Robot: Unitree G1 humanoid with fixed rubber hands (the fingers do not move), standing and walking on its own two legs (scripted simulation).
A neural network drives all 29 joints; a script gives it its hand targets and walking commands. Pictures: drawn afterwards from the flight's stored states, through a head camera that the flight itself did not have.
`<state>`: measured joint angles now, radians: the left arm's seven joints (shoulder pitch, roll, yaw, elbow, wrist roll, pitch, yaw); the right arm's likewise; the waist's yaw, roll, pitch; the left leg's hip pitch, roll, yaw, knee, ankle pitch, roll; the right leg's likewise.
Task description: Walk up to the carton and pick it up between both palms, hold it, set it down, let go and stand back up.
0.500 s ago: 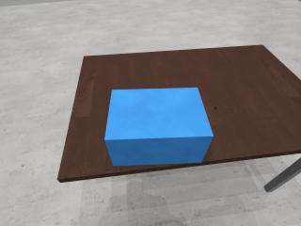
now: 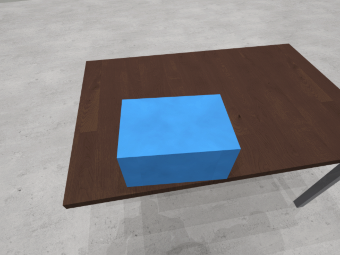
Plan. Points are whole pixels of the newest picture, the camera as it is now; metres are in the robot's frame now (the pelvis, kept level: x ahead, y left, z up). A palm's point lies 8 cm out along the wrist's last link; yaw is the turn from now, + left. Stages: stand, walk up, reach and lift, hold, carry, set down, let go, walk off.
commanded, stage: walk up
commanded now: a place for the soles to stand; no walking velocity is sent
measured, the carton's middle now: (174, 139) +0.45 +0.00 -0.04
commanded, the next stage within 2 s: reach and lift in 0.24 s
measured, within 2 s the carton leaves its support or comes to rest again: neither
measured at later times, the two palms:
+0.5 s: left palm (83, 243) +0.17 +0.24 -0.13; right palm (270, 246) +0.17 -0.25 -0.14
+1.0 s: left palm (76, 239) +0.17 +0.24 -0.08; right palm (269, 251) +0.15 -0.22 -0.09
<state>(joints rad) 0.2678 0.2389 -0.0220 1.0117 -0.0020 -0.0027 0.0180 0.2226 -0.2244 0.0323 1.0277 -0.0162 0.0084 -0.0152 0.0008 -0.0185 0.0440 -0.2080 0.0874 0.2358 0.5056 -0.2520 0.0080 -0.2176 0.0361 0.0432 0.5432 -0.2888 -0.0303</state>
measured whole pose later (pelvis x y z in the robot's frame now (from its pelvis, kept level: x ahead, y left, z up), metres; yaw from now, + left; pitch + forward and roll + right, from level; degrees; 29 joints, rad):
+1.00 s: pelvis -0.03 -0.01 -0.01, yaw +5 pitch +0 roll +0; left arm 0.05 0.28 0.04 0.40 -0.03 0.35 0.00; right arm 0.11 -0.15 -0.05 0.68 0.08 -0.06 0.07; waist -0.05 -0.05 0.08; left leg -0.40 0.07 0.11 0.66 -0.27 0.00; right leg -0.35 0.02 -0.06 0.67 -0.32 -0.04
